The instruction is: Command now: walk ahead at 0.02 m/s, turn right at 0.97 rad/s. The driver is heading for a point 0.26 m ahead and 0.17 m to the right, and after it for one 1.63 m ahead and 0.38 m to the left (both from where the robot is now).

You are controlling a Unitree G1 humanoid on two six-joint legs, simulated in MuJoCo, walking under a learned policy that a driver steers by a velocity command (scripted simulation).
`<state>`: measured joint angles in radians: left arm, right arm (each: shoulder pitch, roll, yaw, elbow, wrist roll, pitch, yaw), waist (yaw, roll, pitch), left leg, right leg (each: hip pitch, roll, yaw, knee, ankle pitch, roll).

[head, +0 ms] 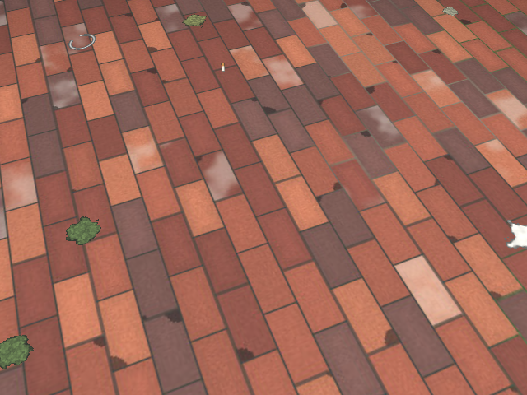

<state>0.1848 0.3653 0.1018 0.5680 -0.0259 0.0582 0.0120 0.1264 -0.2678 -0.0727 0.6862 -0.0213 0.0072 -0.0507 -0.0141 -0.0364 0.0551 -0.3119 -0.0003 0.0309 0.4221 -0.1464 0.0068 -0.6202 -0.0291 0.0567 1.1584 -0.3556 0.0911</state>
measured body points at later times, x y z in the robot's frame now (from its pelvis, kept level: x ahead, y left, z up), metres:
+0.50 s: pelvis +0.01 -0.04 +0.00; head +0.04 -0.08 +0.45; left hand +0.29 +0.15 -0.06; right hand +0.05 -0.36 -0.11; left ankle +0.11 +0.09 -0.68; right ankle -0.01 -0.13 -0.74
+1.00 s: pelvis +0.18 -0.10 +0.00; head +0.22 -0.10 +0.44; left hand +0.49 -0.01 -0.09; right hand -0.02 -0.29 -0.11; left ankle +0.08 +0.08 -0.74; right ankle +0.25 -0.29 -0.70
